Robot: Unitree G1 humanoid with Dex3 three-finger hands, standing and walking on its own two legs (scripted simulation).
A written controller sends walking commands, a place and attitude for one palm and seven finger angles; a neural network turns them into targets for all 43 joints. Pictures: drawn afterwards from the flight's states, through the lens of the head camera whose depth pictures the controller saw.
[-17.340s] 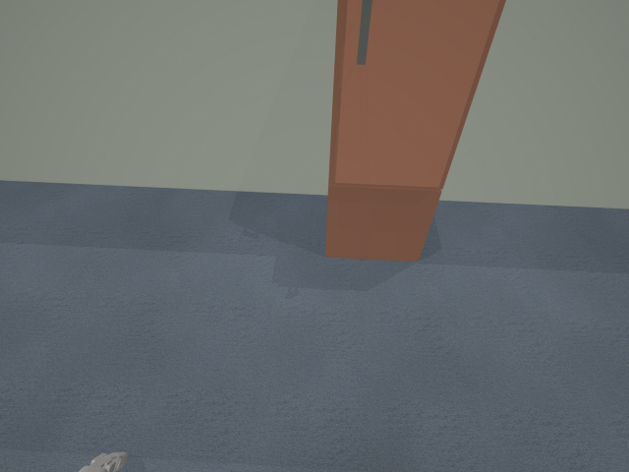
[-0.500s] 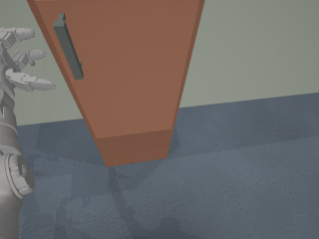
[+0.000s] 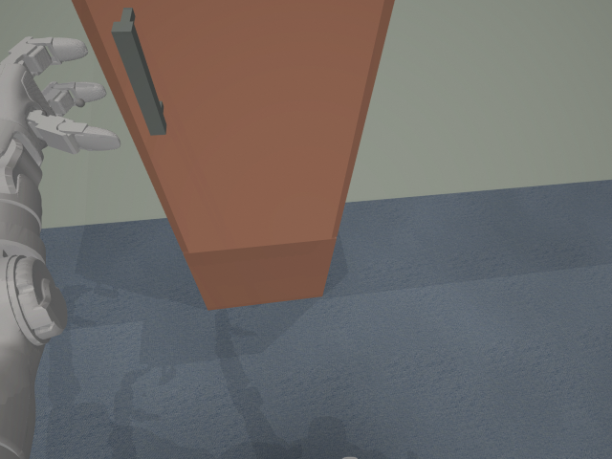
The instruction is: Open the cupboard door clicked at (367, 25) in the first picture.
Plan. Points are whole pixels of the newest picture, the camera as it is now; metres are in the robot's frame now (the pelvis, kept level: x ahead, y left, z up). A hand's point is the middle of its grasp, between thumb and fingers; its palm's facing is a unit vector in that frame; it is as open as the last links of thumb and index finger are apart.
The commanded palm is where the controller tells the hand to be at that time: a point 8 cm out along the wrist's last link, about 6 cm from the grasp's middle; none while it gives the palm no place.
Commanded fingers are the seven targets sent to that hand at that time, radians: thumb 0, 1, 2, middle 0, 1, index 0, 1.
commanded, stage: move the hooked fingers beside the handle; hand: left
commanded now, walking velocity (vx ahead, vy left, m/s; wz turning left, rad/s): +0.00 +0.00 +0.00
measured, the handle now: (144, 75) +0.56 +0.19 +0.16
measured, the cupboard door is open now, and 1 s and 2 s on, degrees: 0 0 0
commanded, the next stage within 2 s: slide the fingers in behind the handle in 0.96 s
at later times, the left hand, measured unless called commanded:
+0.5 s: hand (58, 105) +0.50 +0.27 +0.17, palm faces +0.10 -0.99 +0.00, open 14.0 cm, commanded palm +0.47 +0.30 +0.16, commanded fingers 0.00 -0.50 0.30 -0.30 -1.20 -0.30 -1.20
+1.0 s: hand (81, 105) +0.51 +0.25 +0.16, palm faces +0.10 -1.00 -0.01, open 14.0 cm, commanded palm +0.48 +0.29 +0.16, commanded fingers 0.00 -0.50 0.30 -0.30 -1.20 -0.30 -1.20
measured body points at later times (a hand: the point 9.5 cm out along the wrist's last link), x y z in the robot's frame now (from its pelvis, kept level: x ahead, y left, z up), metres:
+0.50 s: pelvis +0.02 +0.00 +0.00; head +0.09 +0.01 +0.45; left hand +0.49 +0.32 +0.17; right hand +0.01 -0.28 -0.10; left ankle -0.01 +0.07 -0.72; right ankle +0.00 -0.10 -0.72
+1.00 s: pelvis +0.01 +0.01 +0.00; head +0.09 +0.02 +0.44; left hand +0.50 +0.31 +0.16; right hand +0.02 -0.26 -0.11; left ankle -0.01 +0.07 -0.72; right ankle +0.00 -0.10 -0.72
